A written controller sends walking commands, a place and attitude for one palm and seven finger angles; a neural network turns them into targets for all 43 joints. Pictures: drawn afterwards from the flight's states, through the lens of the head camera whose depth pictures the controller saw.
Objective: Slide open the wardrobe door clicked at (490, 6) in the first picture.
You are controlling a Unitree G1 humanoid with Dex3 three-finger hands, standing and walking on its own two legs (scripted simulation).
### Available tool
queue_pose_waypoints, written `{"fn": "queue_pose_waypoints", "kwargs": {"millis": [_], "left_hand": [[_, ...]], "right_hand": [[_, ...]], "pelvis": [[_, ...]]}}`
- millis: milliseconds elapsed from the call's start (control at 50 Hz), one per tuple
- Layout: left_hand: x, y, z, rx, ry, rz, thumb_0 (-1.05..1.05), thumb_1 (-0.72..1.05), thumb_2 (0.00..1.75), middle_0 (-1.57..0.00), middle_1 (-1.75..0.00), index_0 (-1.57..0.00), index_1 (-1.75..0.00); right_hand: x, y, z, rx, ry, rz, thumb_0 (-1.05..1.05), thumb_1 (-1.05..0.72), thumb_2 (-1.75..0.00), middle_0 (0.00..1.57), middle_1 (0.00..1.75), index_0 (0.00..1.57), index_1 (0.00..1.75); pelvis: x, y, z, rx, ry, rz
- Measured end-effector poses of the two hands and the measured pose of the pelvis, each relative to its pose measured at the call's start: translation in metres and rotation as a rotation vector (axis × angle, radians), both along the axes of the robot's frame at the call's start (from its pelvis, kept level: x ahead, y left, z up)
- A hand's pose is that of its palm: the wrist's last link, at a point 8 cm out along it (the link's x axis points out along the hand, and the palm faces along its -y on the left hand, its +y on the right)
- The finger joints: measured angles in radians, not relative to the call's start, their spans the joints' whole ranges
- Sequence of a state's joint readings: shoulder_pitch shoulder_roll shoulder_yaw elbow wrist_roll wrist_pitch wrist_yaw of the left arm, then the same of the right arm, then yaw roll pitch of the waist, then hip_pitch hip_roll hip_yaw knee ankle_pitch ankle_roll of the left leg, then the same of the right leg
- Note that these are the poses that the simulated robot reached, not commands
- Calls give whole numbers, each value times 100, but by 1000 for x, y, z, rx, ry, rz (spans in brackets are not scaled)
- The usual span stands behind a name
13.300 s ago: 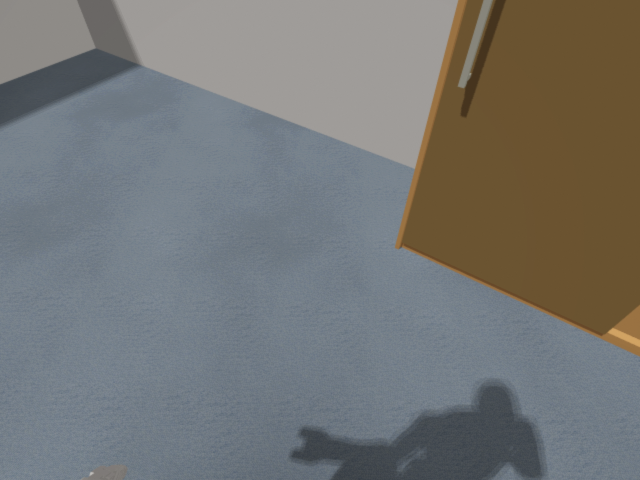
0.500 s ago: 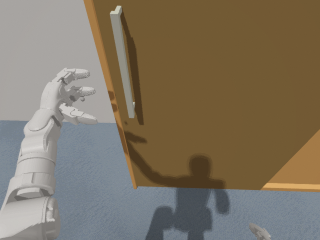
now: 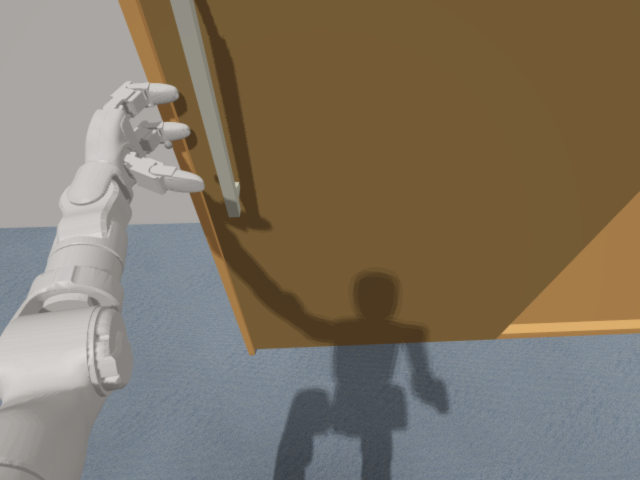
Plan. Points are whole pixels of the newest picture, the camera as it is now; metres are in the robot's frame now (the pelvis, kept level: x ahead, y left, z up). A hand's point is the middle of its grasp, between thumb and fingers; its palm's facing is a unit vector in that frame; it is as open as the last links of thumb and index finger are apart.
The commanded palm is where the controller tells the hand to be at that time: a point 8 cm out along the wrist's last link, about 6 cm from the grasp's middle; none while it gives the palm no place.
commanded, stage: move the hooked fingers beside the handle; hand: left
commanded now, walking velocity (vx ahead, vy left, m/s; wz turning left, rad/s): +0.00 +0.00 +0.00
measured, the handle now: (215, 117) +0.52 +0.12 +0.17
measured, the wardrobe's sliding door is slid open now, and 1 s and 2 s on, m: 0.00 0.00 0.00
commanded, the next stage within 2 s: feel for the door with the fingertips in 0.76 s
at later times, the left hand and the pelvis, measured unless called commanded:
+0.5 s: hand (154, 150) +0.47 +0.19 +0.16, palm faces +0.00 -1.00 +0.01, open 13.9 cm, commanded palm +0.45 +0.24 +0.16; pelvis +0.00 +0.00 +0.00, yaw -1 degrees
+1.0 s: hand (170, 150) +0.47 +0.17 +0.16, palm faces -0.01 -1.00 +0.00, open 14.0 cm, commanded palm +0.44 +0.21 +0.16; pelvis +0.01 +0.00 +0.00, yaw +0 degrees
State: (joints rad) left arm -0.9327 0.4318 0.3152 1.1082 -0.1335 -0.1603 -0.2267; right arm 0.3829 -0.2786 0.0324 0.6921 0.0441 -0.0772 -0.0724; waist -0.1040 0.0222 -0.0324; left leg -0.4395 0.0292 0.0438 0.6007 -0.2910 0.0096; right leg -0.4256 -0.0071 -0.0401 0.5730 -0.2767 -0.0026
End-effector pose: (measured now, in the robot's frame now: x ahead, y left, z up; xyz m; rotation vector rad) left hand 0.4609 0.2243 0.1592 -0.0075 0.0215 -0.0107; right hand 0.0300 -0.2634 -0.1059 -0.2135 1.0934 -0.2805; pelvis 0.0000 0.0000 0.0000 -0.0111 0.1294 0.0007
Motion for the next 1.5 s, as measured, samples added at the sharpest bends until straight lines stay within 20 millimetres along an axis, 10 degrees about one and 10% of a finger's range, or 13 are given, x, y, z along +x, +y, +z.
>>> {"fn": "queue_pose_waypoints", "kwargs": {"millis": [220,740,1500], "left_hand": [[3,7,-4,-2,-17,-2,-1,-49,30,-37,-123,-37,-123],[-9,6,-3,0,-38,1,-1,-50,29,-30,-120,-30,-120],[-2,-26,-1,14,-17,17,-1,-50,30,-31,-120,-31,-120]], "right_hand": [[-31,-3,0,-8,78,-46,0,-90,-89,20,30,20,30],[31,10,2,8,-60,42,0,-90,-89,20,30,20,30],[12,-3,-3,15,-33,8,0,-90,-89,20,30,20,30]], "pelvis": [[-1,0,-2,-4,20,-12],[2,7,-3,-8,8,5],[-3,-5,-3,-1,2,2]]}}
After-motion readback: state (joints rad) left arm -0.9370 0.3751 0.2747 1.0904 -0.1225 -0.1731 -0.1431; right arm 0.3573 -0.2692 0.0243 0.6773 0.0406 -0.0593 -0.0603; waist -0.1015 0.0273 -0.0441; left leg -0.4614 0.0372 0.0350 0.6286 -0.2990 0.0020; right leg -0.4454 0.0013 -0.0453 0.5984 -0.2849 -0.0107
